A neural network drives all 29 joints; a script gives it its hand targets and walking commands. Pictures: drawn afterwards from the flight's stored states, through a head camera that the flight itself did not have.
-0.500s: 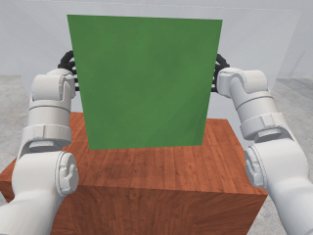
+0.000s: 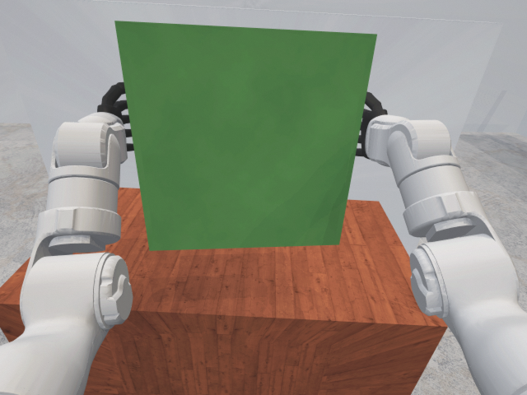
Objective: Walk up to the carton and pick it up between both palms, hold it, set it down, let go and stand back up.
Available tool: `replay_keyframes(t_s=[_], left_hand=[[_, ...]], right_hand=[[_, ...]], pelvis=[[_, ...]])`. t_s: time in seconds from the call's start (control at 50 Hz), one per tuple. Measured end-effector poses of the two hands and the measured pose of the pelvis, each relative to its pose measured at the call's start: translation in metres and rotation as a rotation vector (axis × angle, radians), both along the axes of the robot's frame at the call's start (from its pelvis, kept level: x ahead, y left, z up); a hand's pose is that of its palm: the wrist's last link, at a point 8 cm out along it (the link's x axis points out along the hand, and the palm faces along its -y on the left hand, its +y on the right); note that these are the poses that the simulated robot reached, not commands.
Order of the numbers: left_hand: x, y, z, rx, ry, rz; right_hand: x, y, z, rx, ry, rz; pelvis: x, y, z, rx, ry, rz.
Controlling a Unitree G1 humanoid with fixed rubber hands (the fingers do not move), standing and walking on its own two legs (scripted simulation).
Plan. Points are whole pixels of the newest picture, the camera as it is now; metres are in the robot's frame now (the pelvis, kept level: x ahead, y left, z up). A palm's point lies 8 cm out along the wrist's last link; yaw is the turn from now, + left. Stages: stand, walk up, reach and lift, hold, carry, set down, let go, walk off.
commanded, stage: hold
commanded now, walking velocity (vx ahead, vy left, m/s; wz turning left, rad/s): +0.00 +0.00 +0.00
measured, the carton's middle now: (243, 129) +0.43 +0.00 +0.30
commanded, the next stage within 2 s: none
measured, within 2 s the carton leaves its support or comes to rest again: neither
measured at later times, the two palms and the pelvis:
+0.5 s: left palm (106, 127) +0.36 +0.19 +0.32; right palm (374, 131) +0.34 -0.18 +0.33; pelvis +0.00 +0.00 +0.00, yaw +0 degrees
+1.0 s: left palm (115, 131) +0.36 +0.18 +0.32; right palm (376, 134) +0.35 -0.19 +0.32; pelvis +0.00 -0.01 +0.00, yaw +0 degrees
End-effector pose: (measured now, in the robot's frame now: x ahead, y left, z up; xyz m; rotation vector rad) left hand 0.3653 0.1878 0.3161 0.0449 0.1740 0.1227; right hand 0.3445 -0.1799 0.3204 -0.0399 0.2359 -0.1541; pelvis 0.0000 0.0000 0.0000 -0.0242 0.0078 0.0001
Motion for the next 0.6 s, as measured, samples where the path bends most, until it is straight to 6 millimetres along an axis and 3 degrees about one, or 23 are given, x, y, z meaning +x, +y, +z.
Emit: replay_keyframes(t_s=[0.34, 0.6], left_hand=[[-0.006, -0.003, 0.011, 0.009, -0.013, 0.006], [-0.008, 0.005, 0.009, 0.012, 0.003, 0.017]], right_hand=[[-0.004, -0.003, 0.006, 0.007, -0.013, 0.005], [-0.001, 0.005, 0.007, -0.002, 0.003, 0.018]], pelvis=[[-0.001, -0.001, 0.000, 0.001, 0.000, -0.005], [-0.004, -0.005, -0.001, 0.003, 0.006, 0.004]])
